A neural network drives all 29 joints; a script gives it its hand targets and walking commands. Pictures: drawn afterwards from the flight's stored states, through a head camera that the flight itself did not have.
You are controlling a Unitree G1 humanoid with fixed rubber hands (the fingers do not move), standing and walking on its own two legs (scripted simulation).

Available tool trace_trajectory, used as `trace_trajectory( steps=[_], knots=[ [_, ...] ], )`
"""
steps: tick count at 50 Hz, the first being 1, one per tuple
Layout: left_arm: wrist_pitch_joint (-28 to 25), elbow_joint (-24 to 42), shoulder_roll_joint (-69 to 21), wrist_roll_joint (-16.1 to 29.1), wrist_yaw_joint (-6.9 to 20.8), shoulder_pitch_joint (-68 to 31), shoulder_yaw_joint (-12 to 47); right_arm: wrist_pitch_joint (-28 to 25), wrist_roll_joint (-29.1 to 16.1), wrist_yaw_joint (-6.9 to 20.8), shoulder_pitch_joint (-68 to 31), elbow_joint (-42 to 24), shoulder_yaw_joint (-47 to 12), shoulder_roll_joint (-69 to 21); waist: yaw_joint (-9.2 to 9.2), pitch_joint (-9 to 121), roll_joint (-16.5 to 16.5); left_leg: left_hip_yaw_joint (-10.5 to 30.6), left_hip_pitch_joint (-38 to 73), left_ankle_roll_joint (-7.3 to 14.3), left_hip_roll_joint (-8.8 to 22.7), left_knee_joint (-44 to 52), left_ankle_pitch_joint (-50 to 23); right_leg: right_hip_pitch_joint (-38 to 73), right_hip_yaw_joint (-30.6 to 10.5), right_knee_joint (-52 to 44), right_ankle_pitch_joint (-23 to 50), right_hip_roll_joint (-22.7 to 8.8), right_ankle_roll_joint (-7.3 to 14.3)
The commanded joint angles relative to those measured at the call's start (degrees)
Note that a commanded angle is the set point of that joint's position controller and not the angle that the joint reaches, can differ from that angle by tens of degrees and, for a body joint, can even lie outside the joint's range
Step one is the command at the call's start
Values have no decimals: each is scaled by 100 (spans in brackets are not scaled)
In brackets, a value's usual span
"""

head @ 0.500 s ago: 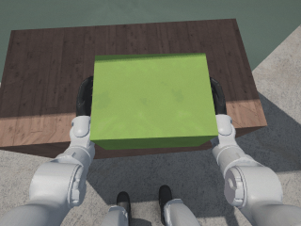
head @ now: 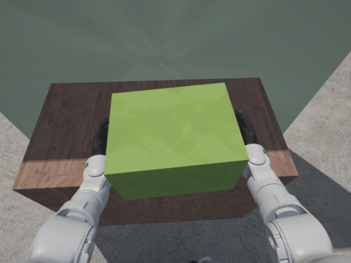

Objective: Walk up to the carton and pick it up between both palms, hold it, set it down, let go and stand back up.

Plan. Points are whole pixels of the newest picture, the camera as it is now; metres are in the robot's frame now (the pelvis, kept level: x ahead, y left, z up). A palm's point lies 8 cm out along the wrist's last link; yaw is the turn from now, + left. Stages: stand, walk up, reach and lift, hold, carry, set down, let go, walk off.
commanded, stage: reach and lift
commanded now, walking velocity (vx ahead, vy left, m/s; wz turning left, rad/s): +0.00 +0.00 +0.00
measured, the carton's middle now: (173, 142) +0.39 -0.04 +0.01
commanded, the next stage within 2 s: none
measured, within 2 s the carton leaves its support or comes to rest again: neither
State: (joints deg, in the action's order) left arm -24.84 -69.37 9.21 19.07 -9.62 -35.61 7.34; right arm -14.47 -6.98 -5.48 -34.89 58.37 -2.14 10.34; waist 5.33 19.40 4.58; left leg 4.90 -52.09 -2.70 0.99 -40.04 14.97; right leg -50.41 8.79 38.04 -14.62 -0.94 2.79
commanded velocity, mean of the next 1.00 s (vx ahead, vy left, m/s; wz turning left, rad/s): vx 0.00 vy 0.00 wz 0.00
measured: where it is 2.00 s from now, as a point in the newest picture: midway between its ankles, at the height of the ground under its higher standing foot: outside the picture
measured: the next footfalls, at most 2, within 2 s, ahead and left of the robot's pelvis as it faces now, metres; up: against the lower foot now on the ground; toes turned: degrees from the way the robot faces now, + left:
none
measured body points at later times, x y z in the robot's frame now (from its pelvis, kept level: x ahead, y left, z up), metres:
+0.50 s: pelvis +0.00 +0.01 +0.04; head +0.05 -0.01 +0.49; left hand +0.42 +0.15 +0.07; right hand +0.38 -0.21 +0.07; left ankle +0.02 +0.14 -0.71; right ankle +0.02 -0.09 -0.71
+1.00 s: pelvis +0.03 +0.03 +0.05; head +0.05 +0.03 +0.50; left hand +0.40 +0.17 +0.12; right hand +0.37 -0.19 +0.11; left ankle +0.02 +0.14 -0.71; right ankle +0.02 -0.09 -0.71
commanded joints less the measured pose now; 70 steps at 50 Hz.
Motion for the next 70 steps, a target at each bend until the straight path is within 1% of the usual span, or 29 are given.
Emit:
trace_trajectory(
  steps=[1, 4, 6, 10, 12, 14, 18, 23, 27, 32, 35, 38, 41, 43, 46, 48, 51, 54, 57, 61, 65, 70],
  knots=[
    [-350, 2722, -5502, -1200, 1002, -4977, 1657, -42, 652, 893, -3891, -1930, -1822, -5171, 405, 3562, 105, 225, 1806, -91, -658, 643, -1468, 3827, -893, -358, 2768, 337, -195],
    [-92, 2030, -5067, -1423, 1138, -4846, 1026, 288, 777, 843, -3905, -1347, -1384, -5133, 398, 2523, -80, 217, 1388, 37, -569, 1177, -732, 4422, -984, -662, 2335, 179, -187],
    [49, 1569, -4701, -1544, 1287, -4652, 571, 448, 823, 830, -3834, -1046, -1100, -5041, 354, 2048, -160, 181, 1178, 104, -496, 1479, -539, 4740, -1033, -877, 2100, 104, -162],
    [152, 1066, -4117, -1761, 1570, -4446, -151, 574, 940, 872, -3759, -893, -754, -4823, 311, 1709, -267, 101, 1307, 177, -430, 1901, -665, 5308, -1021, -1257, 2185, 34, -168],
    [182, 1030, -3952, -1853, 1651, -4403, -360, 603, 1029, 911, -3700, -972, -666, -4747, 305, 1660, -327, 62, 1475, 195, -410, 2081, -750, 5478, -974, -1414, 2266, 33, -192],
    [211, 1101, -3861, -1919, 1689, -4412, -467, 591, 1152, 961, -3665, -1120, -583, -4657, 306, 1684, -310, 23, 1632, 205, -395, 2239, -812, 5608, -900, -1563, 2311, 25, -205],
    [260, 1471, -3917, -1922, 1669, -4468, -359, 501, 1368, 1058, -3665, -1565, -575, -4563, 299, 2005, -248, -50, 2022, 201, -343, 2445, -927, 5726, -752, -1763, 2499, 32, -216],
    [258, 2096, -4260, -1801, 1500, -4412, 182, 329, 1412, 1109, -3531, -2066, -828, -4569, 256, 2576, -198, -61, 2491, 178, -312, 2490, -1154, 5800, -631, -1849, 2933, 61, -231],
    [297, 2545, -4557, -1701, 1352, -4080, 686, 269, 1243, 1098, -3265, -2377, -1141, -4573, 189, 2875, -235, -2, 2838, 164, -302, 2375, -1473, 5721, -627, -1872, 3242, 115, -198],
    [493, 3207, -4866, -1598, 1217, -3503, 1233, 374, 836, 1045, -2833, -2802, -1630, -4501, 112, 2810, -319, 90, 3087, 129, -326, 2198, -1939, 5758, -691, -1840, 3635, 208, -151],
    [723, 3713, -4995, -1572, 1147, -3163, 1510, 508, 567, 1013, -2581, -3131, -1893, -4377, 66, 2591, -346, 147, 3315, 62, -332, 2085, -2260, 5734, -717, -1859, 3780, 285, -110],
    [1074, 4320, -5047, -1568, 1083, -2838, 1741, 693, 321, 1000, -2343, -3522, -2072, -4169, 28, 2314, -373, 194, 3624, -12, -309, 1987, -2577, 5647, -734, -1935, 3799, 355, -64],
    [1586, 5030, -5002, -1599, 1041, -2514, 1914, 927, 113, 995, -2113, -3985, -2162, -3895, 16, 2003, -404, 212, 3959, -70, -258, 1923, -2888, 5594, -750, -2051, 3770, 400, -29],
    [2048, 5556, -4902, -1642, 1041, -2277, 1977, 1112, 6, 990, -1974, -4343, -2160, -3687, 20, 1773, -429, 204, 4184, -95, -217, 1913, -3080, 5608, -753, -2156, 3749, 413, -22],
    [2847, 6343, -4591, -1696, 1104, -1889, 1995, 1412, -88, 966, -1841, -4988, -2099, -3350, 52, 1479, -444, 169, 4451, -121, -170, 1944, -3282, 5662, -731, -2315, 3725, 408, -42],
    [3288, 6730, -4311, -1729, 1196, -1649, 1953, 1590, -113, 931, -1777, -5375, -2039, -3137, 84, 1339, -411, 131, 4556, -128, -166, 1992, -3291, 5770, -693, -2407, 3740, 385, -65],
    [3741, 7024, -3935, -1837, 1352, -1410, 1743, 1797, -125, 897, -1685, -5667, -1867, -2826, 105, 1108, -313, 88, 4613, -111, -198, 2117, -3065, 5927, -616, -2498, 3726, 326, -101],
    [4076, 7168, -3628, -2008, 1487, -1265, 1468, 1921, -98, 901, -1624, -5692, -1634, -2579, 112, 846, -226, 33, 4684, -101, -214, 2276, -2674, 5935, -516, -2563, 3509, 287, -152],
    [4347, 7254, -3388, -2171, 1594, -1199, 1213, 1973, -57, 916, -1677, -5656, -1406, -2423, 108, 645, -187, -44, 4766, -96, -211, 2396, -2299, 5874, -419, -2614, 3189, 273, -202],
    [4595, 7251, -3199, -2288, 1692, -1261, 947, 1982, 11, 924, -1944, -5633, -1205, -2367, 82, 520, -258, -147, 4785, -44, -207, 2493, -1837, 5838, -336, -2649, 2805, 262, -260],
    [4686, 7182, -3110, -2306, 1734, -1414, 805, 1921, 99, 912, -2267, -5643, -1132, -2419, 39, 557, -380, -228, 4772, 32, -212, 2529, -1555, 5894, -304, -2645, 2607, 256, -307],
    [4723, 7071, -3030, -2277, 1760, -1593, 689, 1872, 180, 848, -2527, -5626, -1146, -2540, -6, 633, -515, -296, 4660, 144, -229, 2539, -1397, 6068, -339, -2617, 2532, 229, -340]
  ],
)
